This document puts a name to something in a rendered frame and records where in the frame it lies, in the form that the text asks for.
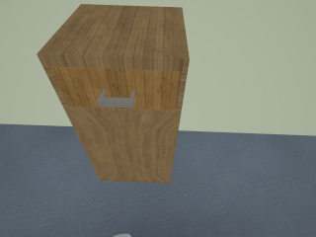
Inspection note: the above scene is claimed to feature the handle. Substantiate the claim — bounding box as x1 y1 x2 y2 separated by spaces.
97 90 135 109

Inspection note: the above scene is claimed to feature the drawer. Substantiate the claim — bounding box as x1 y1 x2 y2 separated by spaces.
51 66 180 111

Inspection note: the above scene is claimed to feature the cabinet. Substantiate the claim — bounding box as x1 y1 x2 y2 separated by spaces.
37 4 190 184

